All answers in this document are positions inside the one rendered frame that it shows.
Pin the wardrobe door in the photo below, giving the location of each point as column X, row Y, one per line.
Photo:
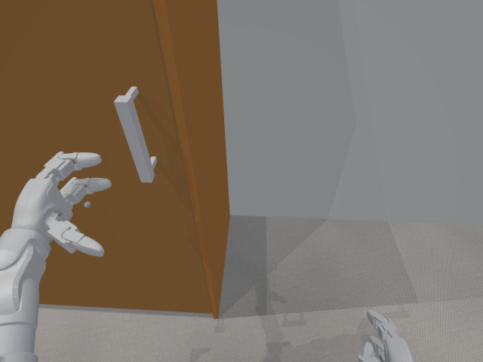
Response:
column 62, row 65

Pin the right robot hand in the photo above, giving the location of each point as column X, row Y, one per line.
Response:
column 394, row 349

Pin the handle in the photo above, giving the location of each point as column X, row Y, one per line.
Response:
column 131, row 126

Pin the left robot hand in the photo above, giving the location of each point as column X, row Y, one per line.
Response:
column 40, row 198

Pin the robot left forearm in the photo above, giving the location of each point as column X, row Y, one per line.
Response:
column 22, row 263

